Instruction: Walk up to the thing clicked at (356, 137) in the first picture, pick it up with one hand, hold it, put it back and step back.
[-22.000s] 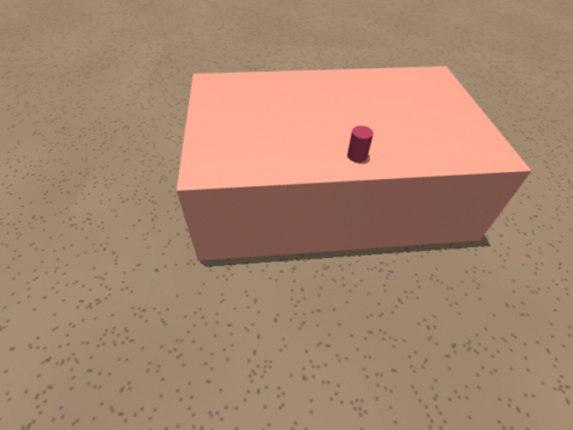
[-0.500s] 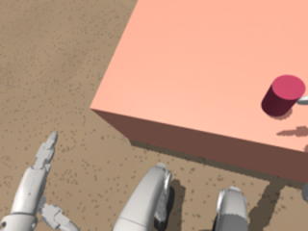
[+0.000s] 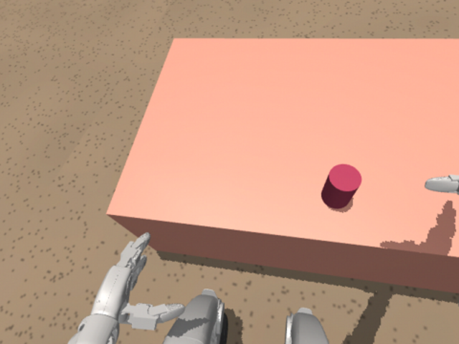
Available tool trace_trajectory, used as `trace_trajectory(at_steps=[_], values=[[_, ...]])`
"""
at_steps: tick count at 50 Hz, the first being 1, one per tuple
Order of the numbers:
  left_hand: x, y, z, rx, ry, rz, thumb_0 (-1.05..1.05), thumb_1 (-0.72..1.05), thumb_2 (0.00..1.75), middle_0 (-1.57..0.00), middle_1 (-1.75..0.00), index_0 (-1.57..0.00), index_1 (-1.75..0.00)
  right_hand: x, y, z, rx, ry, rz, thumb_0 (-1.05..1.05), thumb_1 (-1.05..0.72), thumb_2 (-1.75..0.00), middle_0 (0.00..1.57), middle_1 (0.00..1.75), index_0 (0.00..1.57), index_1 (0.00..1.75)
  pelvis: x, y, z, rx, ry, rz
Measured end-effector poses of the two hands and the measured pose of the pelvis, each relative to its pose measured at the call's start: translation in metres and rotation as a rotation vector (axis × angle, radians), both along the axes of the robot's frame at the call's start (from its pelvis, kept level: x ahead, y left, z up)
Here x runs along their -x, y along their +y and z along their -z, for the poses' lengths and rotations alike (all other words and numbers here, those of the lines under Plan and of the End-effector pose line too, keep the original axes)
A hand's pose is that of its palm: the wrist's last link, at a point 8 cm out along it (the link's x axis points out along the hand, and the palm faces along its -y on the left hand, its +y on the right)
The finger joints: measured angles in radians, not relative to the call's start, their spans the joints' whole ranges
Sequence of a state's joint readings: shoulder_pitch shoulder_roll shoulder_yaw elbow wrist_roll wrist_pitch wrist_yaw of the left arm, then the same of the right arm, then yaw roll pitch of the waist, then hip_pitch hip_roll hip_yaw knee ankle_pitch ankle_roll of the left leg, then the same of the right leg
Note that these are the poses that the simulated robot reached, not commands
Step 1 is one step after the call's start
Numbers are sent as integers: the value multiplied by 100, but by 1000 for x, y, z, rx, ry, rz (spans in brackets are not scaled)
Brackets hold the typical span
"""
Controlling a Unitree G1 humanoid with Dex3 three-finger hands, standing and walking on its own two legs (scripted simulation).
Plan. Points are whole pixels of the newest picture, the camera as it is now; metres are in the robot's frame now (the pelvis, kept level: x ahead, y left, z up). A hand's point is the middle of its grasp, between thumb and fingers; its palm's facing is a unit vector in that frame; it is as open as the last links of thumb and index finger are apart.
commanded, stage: home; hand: right
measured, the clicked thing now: (339, 187) +0.50 -0.18 -0.21
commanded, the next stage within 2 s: none
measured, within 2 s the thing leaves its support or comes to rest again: neither
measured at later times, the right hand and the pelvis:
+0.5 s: hand (389, 273) +0.26 -0.20 -0.01, palm faces +0.16 +0.96 -0.25, open 17.2 cm; pelvis +0.05 +0.01 +0.05, yaw -2 degrees
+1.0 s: hand (366, 330) +0.18 -0.16 -0.01, palm faces +0.15 +0.95 -0.28, open 17.6 cm; pelvis +0.01 +0.02 +0.04, yaw -3 degrees
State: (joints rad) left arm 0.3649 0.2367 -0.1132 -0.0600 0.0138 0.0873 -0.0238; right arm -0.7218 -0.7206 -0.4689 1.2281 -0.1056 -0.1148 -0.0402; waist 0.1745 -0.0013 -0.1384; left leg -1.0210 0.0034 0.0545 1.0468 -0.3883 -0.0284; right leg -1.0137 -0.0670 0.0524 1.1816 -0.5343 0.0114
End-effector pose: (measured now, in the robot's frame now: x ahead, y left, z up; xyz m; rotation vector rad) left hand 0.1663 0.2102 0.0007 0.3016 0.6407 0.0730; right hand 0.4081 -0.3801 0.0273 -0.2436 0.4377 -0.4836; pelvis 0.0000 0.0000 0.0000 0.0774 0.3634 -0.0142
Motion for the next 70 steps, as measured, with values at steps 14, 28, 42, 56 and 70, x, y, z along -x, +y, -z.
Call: trace_trajectory(at_steps=[14, 28, 42, 56, 70], values=[[-12, 14, -8, 24, 104, -64, 1, 75, 82, -19, -27, -19, -28, 98, 78, 34, -88, 181, -154, -1, 46, -11, 6, 7, 6, 7, -32, -1, -36, 33, -120, 10], [-41, 19, 2, 83, 58, -102, 1, 89, 90, -20, -30, -20, -30, 200, 147, 18, -164, 232, -194, -1, 52, -7, 6, 6, 6, 6, -47, 9, -48, 54, -205, 18], [-13, 43, 29, 22, 93, -138, 1, 90, 90, -20, -30, -20, -30, 247, 167, 16, -137, 273, -161, -1, 57, -4, 5, 5, 5, 5, -24, 24, -41, 66, -244, 33], [0, 43, 24, 8, 33, -123, 1, 90, 91, -20, -30, -20, -31, 267, 173, 20, -160, 293, -162, -1, 57, -4, 5, 5, 5, 5, -8, 23, -42, 66, -265, 33], [-9, 26, 24, 10, 2, -115, 1, 90, 91, -20, -30, -20, -31, 256, 159, 16, -138, 288, -168, -1, 57, -4, 5, 5, 5, 5, -15, 10, -43, 55, -257, 31]])
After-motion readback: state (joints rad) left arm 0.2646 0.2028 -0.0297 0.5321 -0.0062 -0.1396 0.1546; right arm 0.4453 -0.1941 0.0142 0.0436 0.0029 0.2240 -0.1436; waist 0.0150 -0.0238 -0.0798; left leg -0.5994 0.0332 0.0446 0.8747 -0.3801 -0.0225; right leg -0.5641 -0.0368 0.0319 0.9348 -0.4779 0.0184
